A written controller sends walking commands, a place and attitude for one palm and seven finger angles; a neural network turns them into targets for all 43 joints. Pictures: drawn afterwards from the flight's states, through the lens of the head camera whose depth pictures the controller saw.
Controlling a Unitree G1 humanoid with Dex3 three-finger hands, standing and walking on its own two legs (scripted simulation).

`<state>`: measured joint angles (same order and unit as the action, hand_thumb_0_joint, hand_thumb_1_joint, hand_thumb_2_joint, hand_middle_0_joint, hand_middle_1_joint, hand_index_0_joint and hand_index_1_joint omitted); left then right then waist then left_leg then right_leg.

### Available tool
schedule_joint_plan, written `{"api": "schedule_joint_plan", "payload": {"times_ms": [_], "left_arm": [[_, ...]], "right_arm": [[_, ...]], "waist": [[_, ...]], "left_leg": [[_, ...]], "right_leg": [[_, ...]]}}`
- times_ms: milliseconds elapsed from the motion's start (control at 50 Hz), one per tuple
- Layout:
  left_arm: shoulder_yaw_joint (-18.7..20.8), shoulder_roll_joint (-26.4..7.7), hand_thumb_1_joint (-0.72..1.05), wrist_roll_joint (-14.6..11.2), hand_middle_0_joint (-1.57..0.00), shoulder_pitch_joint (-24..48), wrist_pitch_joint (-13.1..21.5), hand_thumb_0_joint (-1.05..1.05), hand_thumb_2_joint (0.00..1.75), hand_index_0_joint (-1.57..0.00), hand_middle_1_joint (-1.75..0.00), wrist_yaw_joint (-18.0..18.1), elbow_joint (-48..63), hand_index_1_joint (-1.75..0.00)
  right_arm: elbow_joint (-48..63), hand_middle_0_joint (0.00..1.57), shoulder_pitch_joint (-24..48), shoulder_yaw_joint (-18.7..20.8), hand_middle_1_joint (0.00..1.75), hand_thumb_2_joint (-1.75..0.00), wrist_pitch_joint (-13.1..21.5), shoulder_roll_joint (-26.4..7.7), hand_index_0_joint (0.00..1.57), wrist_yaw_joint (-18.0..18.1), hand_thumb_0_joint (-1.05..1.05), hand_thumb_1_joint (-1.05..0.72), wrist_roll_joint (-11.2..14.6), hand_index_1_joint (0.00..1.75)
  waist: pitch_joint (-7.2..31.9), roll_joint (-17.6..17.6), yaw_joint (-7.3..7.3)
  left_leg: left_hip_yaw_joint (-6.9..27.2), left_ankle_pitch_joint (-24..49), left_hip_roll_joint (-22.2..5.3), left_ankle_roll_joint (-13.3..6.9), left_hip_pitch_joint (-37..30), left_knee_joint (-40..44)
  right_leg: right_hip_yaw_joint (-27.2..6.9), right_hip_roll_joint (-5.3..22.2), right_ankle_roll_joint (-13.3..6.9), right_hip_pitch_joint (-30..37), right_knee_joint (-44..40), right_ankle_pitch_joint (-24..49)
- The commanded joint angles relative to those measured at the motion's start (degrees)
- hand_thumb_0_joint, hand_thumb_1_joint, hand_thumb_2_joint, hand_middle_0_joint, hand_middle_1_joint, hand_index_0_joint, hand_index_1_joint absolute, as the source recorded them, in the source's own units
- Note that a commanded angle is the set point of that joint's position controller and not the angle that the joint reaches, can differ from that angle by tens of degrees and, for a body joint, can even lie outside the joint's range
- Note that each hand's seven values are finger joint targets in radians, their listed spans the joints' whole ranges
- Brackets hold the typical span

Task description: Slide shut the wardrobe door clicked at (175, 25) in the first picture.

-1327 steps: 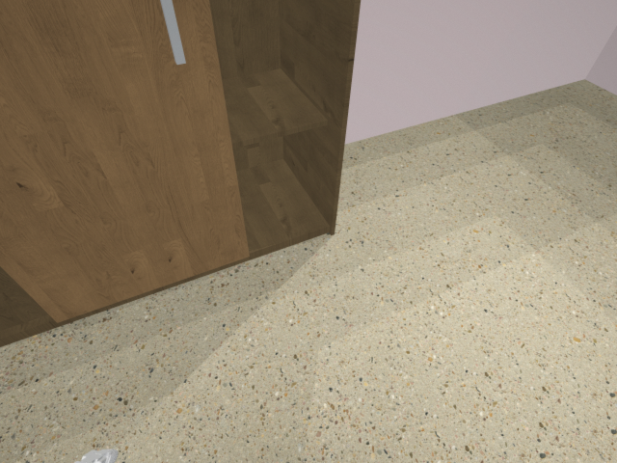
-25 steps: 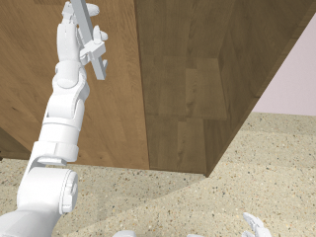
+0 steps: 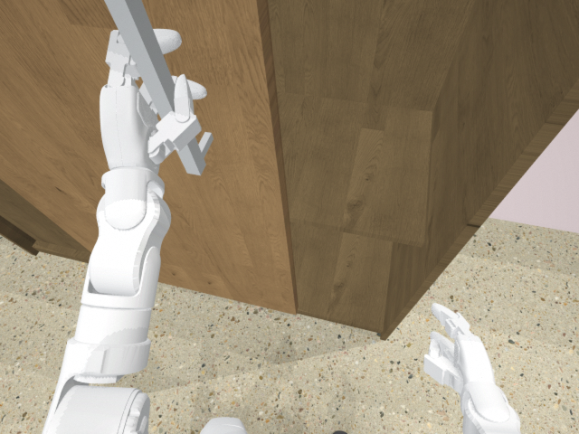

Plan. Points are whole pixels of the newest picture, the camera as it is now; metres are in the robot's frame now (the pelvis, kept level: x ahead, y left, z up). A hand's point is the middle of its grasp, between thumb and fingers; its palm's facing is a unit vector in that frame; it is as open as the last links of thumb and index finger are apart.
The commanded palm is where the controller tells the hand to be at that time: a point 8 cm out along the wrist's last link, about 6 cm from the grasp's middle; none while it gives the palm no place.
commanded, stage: step sideways, sliding the door along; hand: left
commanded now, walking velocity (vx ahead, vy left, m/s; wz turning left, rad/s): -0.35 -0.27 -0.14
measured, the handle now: (165, 62) +0.43 +0.20 +0.24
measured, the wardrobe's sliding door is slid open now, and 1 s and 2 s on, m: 0.29 0.17 0.17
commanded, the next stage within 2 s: none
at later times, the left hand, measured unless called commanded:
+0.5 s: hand (279, 133) +0.38 +0.07 +0.21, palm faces -0.07 -0.99 -0.12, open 6.2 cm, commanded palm +0.36 +0.11 +0.21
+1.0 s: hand (285, 135) +0.37 +0.06 +0.21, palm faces +0.01 -0.99 -0.11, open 6.2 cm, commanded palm +0.35 +0.10 +0.23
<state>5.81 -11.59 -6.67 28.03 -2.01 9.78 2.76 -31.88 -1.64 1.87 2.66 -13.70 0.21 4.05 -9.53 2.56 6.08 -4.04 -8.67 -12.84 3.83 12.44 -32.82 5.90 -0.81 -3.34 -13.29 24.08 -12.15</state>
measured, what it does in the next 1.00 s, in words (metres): steps on the spot: left foot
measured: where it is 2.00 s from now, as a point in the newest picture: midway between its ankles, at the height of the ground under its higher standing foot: outside the picture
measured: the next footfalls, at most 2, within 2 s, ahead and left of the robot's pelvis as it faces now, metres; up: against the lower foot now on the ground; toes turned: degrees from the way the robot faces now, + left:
left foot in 0.48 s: -0.01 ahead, +0.17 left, +0.00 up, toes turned -6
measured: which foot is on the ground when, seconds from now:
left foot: down 0.00-0.34, up 0.36-0.46, down 0.48-1.00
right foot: down 0.00-1.00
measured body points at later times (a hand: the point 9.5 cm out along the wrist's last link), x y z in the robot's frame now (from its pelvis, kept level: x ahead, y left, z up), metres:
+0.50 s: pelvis +0.02 +0.00 +0.00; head +0.11 -0.02 +0.44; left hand +0.37 +0.12 +0.21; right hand +0.23 -0.23 -0.10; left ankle -0.03 +0.19 -0.72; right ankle +0.01 -0.08 -0.74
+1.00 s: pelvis -0.05 -0.02 -0.01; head +0.00 -0.04 +0.43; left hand +0.36 +0.12 +0.22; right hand +0.11 -0.28 -0.12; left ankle -0.05 +0.18 -0.74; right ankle +0.00 -0.08 -0.74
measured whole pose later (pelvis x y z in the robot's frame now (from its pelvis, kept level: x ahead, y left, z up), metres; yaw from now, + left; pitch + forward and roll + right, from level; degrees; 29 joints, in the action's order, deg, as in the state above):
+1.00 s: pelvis -0.05 -0.02 -0.01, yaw -5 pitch +0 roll +0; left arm 4.2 -14.6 -6.4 34.0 -2.6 6.8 -7.3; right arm -37.4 -4.9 2.3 -0.9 -12.9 1.2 2.7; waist -6.5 2.2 -0.6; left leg -3.7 -16.4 -11.6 4.1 13.2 -31.2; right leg 4.2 -5.7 -6.3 -18.8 29.1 -10.2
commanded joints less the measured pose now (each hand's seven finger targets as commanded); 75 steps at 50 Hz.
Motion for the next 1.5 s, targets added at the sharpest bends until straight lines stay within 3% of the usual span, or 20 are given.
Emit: {"api": "schedule_joint_plan", "payload": {"times_ms": [0, 120, 180, 220, 280, 320, 340, 380, 460, 520, 560, 660, 720, 800, 840, 940, 1080, 1220, 1280, 1480], "left_arm": [[-16.0, 1.4, 0.9, 2.6, -0.45, 20.0, 11.9, 0.0, 0.9, -0.45, -1.4, -5.3, 28.5, -1.4], [-15.3, 1.3, 0.9, 3.1, -0.45, 15.8, 13.2, 0.0, 0.9, -0.45, -1.4, -5.7, 31.6, -1.4], [-13.1, 0.1, 0.9, 3.3, -0.45, 13.6, 13.4, 0.0, 0.9, -0.45, -1.4, -6.2, 30.0, -1.4], [-11.7, -1.1, 0.9, 3.5, -0.45, 13.6, 13.7, 0.0, 0.9, -0.45, -1.4, -6.4, 29.6, -1.4], [-7.9, -4.5, 0.9, 3.7, -0.45, 12.5, 13.6, 0.0, 0.9, -0.45, -1.4, -6.3, 28.5, -1.4], [-4.3, -8.2, 0.9, 3.5, -0.45, 12.1, 14.3, 0.0, 0.9, -0.45, -1.4, -5.9, 27.2, -1.4], [-2.6, -9.7, 0.9, 3.2, -0.45, 8.5, 14.7, 0.0, 0.9, -0.45, -1.4, -5.3, 24.9, -1.4], [-3.7, -7.8, 0.9, 2.9, -0.45, 10.3, 15.3, 0.0, 0.9, -0.45, -1.4, -5.7, 27.8, -1.4], [-4.9, -6.9, 0.9, 2.4, -0.45, 13.8, 15.2, 0.0, 0.9, -0.45, -1.4, -6.0, 28.5, -1.4], [-6.1, -5.9, 0.9, 3.7, -0.45, 16.7, 13.3, 0.0, 0.9, -0.45, -1.4, -6.9, 27.4, -1.4], [-6.6, -4.9, 0.9, 4.0, -0.45, 17.3, 12.3, 0.0, 0.9, -0.45, -1.4, -6.6, 24.6, -1.4], [-4.4, -8.2, 0.9, 2.8, -0.45, 21.2, 10.0, 0.0, 0.9, -0.45, -1.4, -6.1, 19.9, -1.4], [-3.4, -9.0, 0.9, 1.8, -0.45, 24.0, 10.1, 0.0, 0.9, -0.45, -1.4, -5.2, 17.3, -1.4], [-3.1, -8.4, 0.9, 1.3, -0.45, 25.7, 9.2, 0.0, 0.9, -0.45, -1.4, -5.1, 14.7, -1.4], [-3.8, -8.8, 0.9, 1.5, -0.45, 27.7, 8.5, 0.0, 0.9, -0.45, -1.4, -5.3, 14.1, -1.4], [-2.8, -10.7, 0.9, 1.2, -0.45, 33.3, 7.3, 0.0, 0.9, -0.45, -1.4, -5.4, 9.9, -1.4], [-3.7, -8.3, 0.9, 0.8, -0.45, 37.5, 7.2, 0.0, 0.9, -0.45, -1.4, -5.7, 4.5, -1.4], [-2.7, -9.9, 0.9, 0.9, -0.45, 39.7, 7.0, 0.0, 0.9, -0.45, -1.4, -5.8, 1.5, -1.4], [-2.9, -9.4, 0.9, 0.6, -0.45, 40.3, 7.3, 0.0, 0.9, -0.45, -1.4, -5.8, 1.0, -1.4], [-3.1, -9.4, 0.9, 0.5, -0.45, 41.1, 7.4, 0.0, 0.9, -0.45, -1.4, -5.9, 0.8, -1.4]], "right_arm": [[9.0, 0.2, 3.9, 0.8, 0.3, -0.9, 1.9, -3.2, 0.2, 0.7, 0.0, -0.9, -0.1, 0.3], [8.8, 0.2, 4.0, 2.5, 0.3, -0.9, -0.4, -5.4, 0.2, 0.3, 0.0, -0.9, -1.5, 0.3], [8.5, 0.2, 3.6, 2.4, 0.3, -0.9, -1.6, -5.1, 0.2, -0.9, 0.0, -0.9, -1.9, 0.3], [8.6, 0.2, 3.9, 1.9, 0.3, -0.9, -1.9, -4.4, 0.2, -1.5, 0.0, -0.9, -1.8, 0.3], [8.7, 0.2, 3.8, 1.4, 0.3, -0.9, -2.8, -3.5, 0.2, -1.6, 0.0, -0.9, -1.7, 0.3], [9.0, 0.2, 4.7, 1.2, 0.3, -0.9, -3.1, -2.1, 0.2, -0.6, 0.0, -0.9, -1.4, 0.3], [8.8, 0.2, 4.5, 0.3, 0.3, -0.9, -2.5, -1.5, 0.2, -0.2, 0.0, -0.9, -1.6, 0.3], [8.3, 0.2, 4.7, -0.5, 0.3, -0.9, -1.7, -0.9, 0.2, 0.7, 0.0, -0.9, -2.1, 0.3], [7.2, 0.2, 3.9, 1.4, 0.3, -0.9, -2.6, -3.3, 0.2, 0.6, 0.0, -0.9, -2.4, 0.3], [7.8, 0.2, 4.6, 1.4, 0.3, -0.9, -2.0, -3.2, 0.2, -0.7, 0.0, -0.9, -2.6, 0.3], [7.0, 0.2, 4.1, 1.6, 0.3, -0.9, -2.1, -3.2, 0.2, -1.3, 0.0, -0.9, -2.9, 0.3], [6.1, 0.2, 3.5, 2.1, 0.3, -0.9, -1.4, -3.2, 0.2, 0.1, 0.0, -0.9, -1.3, 0.3], [4.8, 0.2, 3.3, 1.6, 0.3, -0.9, -0.7, -2.7, 0.2, 1.1, 0.0, -0.9, -1.5, 0.3], [3.8, 0.2, 4.2, 1.8, 0.3, -0.9, -0.6, -4.9, 0.2, 1.5, 0.0, -0.9, -1.8, 0.3], [3.9, 0.2, 4.2, 1.9, 0.3, -0.9, -0.7, -5.5, 0.2, 1.5, 0.0, -0.9, -1.6, 0.3], [2.9, 0.2, 1.8, 2.1, 0.3, -0.9, -0.3, -5.2, 0.2, 1.4, 0.0, -0.9, -1.0, 0.3], [2.6, 0.2, 2.3, 1.2, 0.3, -0.9, 0.2, -5.6, 0.2, 1.8, 0.0, -0.9, -1.4, 0.3], [1.6, 0.2, 0.3, 1.6, 0.3, -0.9, 0.6, -5.4, 0.2, 2.0, 0.0, -0.9, -1.1, 0.3], [1.3, 0.2, 0.9, 1.3, 0.3, -0.9, 1.0, -5.7, 0.2, 2.1, 0.0, -0.9, -1.4, 0.3], [1.2, 0.2, 0.4, 1.3, 0.3, -0.9, 1.2, -5.6, 0.2, 2.2, 0.0, -0.9, -1.1, 0.3]], "waist": [[34.0, -9.2, -4.99], [34.6, -4.4, -6.2], [32.6, 3.6, -6.63], [31.1, 5.3, -6.83], [30.9, 1.1, -7.14], [32.6, -9.2, -6.21], [31.6, -11.2, -5.17], [32.7, -13.2, -5.1], [35.7, -3.1, -6.11], [30.3, 9.2, -6.75], [30.2, 12.8, -6.64], [32.8, -5.8, -7.4], [32.0, -8.1, -7.02], [31.7, 0.3, -6.62], [30.3, 4.6, -6.44], [32.3, -4.1, -7.12], [30.5, 2.0, -6.32], [32.3, -5.6, -6.91], [31.5, 0.3, -6.64], [32.2, -1.2, -6.88]], "left_leg": [[-1.3, 2.4, 3.4, -2.4, 0.9, -2.4], [-1.3, 30.9, -1.5, -3.6, -12.8, 0.7], [-0.6, 48.0, -4.5, -4.1, -21.2, 2.4], [-1.7, 50.6, -4.2, -3.7, -22.5, 1.4], [-3.3, 39.5, -2.4, -2.5, -14.7, -1.5], [-4.4, 3.6, 2.4, -1.0, 0.3, -6.5], [-2.8, -9.1, 3.4, -1.3, 5.0, -6.7], [-0.7, -12.7, 3.9, -1.9, 7.7, -2.0], [0.3, 37.1, -2.9, -4.2, -16.8, 4.6], [1.5, 55.3, -7.3, -5.5, -25.2, 3.8], [1.0, 51.0, -8.0, -5.2, -22.7, 3.2], [-2.2, 11.7, 0.2, -2.2, -9.4, -4.3], [0.5, -10.3, 3.9, -2.8, -3.0, -3.3], [5.9, 13.2, -4.1, -5.9, -10.8, 5.2], [4.1, 17.4, -5.2, -5.8, -8.9, 4.7], [0.3, 4.9, 1.6, -4.2, -7.6, -0.4], [3.3, 3.9, -3.0, -6.4, -7.0, 5.1], [-0.4, 0.5, 2.2, -4.7, -7.8, 1.0], [2.3, 4.0, -1.4, -5.7, -9.6, 4.6], [1.5, 5.9, -1.0, -5.2, -9.3, 3.8]], "right_leg": [[-10.5, 12.1, -0.1, 25.3, 5.4, 70.2], [-5.3, 6.9, 3.0, 15.5, 4.8, 56.8], [-3.5, 3.4, 3.9, 5.4, 2.4, 31.5], [-3.4, 1.9, 3.7, 4.5, -1.4, 27.6], [-5.5, 3.8, 2.3, 12.8, -2.2, 43.7], [-12.3, 11.9, -0.6, 26.7, 1.9, 77.0], [-13.9, 15.0, -1.4, 27.4, 4.0, 81.9], [-15.2, 15.4, -2.5, 29.2, 6.5, 83.8], [-7.1, 6.2, 3.2, 11.7, 4.6, 47.4], [-4.7, 0.9, 3.9, -0.9, 1.2, 14.2], [-5.5, 1.3, 3.1, -0.3, 1.2, 7.8], [-11.5, 8.9, 0.8, 11.2, -0.1, 38.8], [-15.3, 11.7, -0.5, 11.3, -0.5, 36.1], [-9.5, 4.3, 3.8, 3.8, 1.0, 14.6], [-7.4, 3.3, 4.1, 5.5, 3.0, 16.7], [-11.3, 6.7, 1.5, 6.5, -1.0, 18.2], [-8.2, 3.0, 3.7, 3.1, 1.2, 7.4], [-13.4, 6.9, 2.2, 5.4, -3.7, 12.7], [-10.1, 4.6, 3.3, 2.7, -1.5, 9.7], [-10.2, 5.3, 3.2, 4.0, -1.6, 12.3]]}}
